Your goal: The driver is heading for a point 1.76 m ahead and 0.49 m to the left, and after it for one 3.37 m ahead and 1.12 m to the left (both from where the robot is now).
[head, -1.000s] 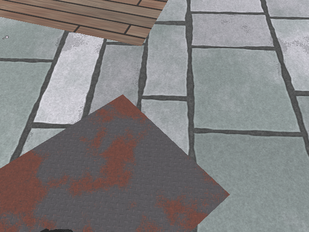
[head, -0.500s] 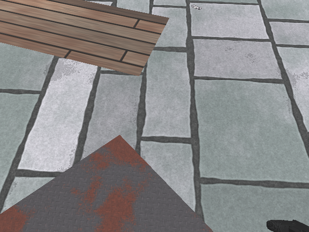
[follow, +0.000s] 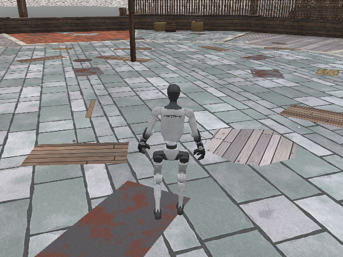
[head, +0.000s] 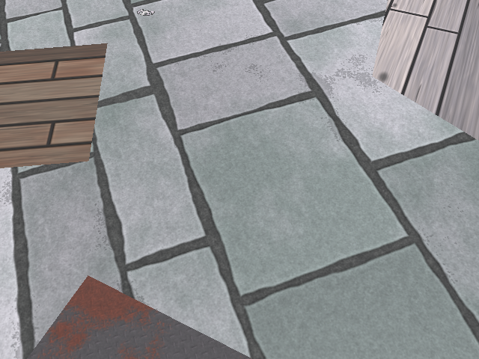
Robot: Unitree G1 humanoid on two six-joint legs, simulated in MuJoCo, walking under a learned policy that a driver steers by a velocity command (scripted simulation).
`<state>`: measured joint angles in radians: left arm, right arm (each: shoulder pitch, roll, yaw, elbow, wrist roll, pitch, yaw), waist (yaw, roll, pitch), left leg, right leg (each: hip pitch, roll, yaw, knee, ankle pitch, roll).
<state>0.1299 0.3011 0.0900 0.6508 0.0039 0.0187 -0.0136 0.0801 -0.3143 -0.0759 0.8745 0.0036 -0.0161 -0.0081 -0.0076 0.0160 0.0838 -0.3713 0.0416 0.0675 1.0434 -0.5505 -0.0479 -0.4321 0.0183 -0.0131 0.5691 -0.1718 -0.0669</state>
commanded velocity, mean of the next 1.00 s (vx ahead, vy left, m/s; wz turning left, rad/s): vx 0.01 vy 0.00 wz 0.02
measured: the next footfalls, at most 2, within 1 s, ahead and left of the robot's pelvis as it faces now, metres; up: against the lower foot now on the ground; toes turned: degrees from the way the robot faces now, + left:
left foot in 0.34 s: +0.10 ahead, +0.14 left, +0.00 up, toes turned -14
left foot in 0.96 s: +0.05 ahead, +0.17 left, +0.00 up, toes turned +7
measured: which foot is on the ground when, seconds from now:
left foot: up 0.00-0.32, down 0.34-0.70, up 0.72-0.94, down 0.96-1.00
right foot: down 0.00-0.96, up 0.98-1.00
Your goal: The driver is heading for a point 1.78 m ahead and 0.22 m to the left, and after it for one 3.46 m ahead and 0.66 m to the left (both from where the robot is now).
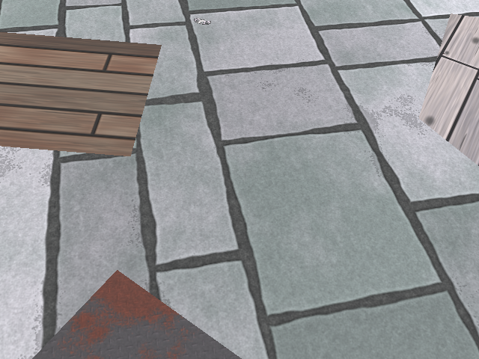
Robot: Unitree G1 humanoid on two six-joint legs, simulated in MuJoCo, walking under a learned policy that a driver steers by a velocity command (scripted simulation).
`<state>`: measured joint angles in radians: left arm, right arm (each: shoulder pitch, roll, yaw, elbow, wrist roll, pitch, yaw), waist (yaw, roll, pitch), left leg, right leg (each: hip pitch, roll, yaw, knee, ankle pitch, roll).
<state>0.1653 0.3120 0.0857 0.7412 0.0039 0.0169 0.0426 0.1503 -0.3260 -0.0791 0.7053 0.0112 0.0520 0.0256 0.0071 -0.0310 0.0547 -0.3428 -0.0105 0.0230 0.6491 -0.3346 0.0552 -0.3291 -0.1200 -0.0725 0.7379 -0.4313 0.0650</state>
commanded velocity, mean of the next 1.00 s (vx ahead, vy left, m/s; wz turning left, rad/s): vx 0.12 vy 0.00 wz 0.29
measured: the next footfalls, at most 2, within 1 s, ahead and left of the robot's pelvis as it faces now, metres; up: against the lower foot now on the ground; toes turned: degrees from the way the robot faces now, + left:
right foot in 0.46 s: +0.08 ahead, -0.12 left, +0.00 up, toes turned +18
left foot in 0.78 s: +0.01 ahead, +0.12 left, +0.00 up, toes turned +15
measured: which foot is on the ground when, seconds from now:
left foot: down 0.00-0.48, up 0.50-0.76, down 0.78-1.00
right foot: up 0.00-0.44, down 0.46-0.78, up 0.80-1.00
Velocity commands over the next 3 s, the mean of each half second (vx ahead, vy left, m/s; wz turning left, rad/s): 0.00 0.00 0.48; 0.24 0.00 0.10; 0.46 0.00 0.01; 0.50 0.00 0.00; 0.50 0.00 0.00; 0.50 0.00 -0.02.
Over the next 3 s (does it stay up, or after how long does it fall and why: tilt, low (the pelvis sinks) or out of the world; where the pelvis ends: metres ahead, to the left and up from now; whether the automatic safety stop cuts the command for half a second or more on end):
stays up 1.16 0.34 0.02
